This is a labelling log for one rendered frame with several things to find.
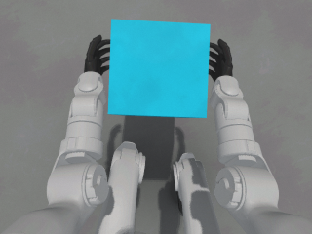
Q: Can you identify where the robot right foot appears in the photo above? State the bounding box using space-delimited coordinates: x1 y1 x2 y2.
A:
174 181 183 214

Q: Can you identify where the left robot forearm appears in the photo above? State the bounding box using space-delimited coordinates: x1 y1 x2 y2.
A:
47 71 107 199

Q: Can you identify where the carton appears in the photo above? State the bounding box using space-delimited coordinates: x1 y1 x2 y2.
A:
107 19 211 118

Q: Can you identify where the robot right shin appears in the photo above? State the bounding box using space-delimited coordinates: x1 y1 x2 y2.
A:
178 153 206 201

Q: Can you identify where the right robot hand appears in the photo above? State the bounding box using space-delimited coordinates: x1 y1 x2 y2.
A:
208 39 233 83

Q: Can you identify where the left robot hand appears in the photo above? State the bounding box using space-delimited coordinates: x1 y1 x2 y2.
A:
84 35 111 76

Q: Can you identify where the right robot forearm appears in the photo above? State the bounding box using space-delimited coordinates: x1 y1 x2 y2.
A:
209 75 279 198

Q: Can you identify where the robot left upper arm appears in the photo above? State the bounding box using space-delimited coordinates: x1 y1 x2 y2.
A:
1 161 109 234

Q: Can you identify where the robot right upper arm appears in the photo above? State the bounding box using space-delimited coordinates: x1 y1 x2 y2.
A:
214 164 312 234

